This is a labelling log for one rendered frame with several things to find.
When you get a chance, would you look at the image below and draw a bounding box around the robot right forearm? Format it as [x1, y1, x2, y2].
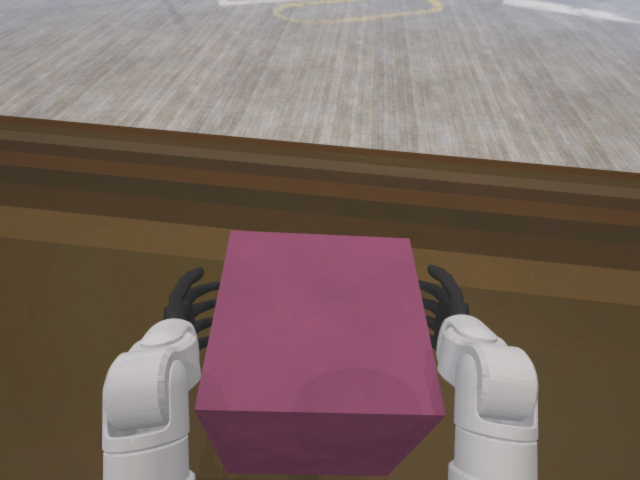
[436, 314, 538, 480]

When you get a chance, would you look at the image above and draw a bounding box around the right robot hand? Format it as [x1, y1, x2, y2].
[418, 264, 469, 350]

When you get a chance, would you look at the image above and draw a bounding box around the robot left forearm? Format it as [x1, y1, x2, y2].
[102, 318, 201, 480]

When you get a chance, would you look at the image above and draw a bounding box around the carton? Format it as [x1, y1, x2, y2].
[194, 230, 446, 476]

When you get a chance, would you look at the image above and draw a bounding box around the left robot hand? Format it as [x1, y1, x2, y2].
[163, 267, 220, 350]

